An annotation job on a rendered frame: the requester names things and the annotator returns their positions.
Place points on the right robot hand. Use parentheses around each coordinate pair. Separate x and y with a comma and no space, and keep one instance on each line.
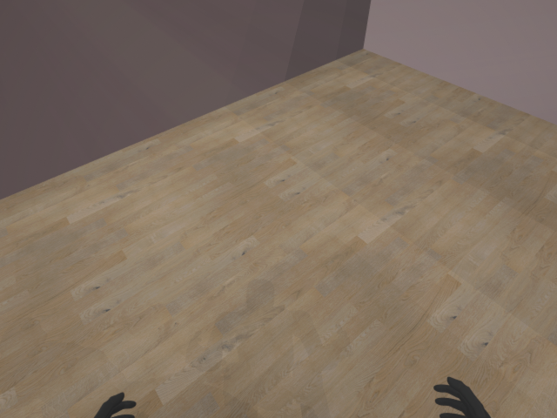
(469,404)

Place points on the left robot hand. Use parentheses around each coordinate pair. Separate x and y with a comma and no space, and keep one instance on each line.
(113,405)

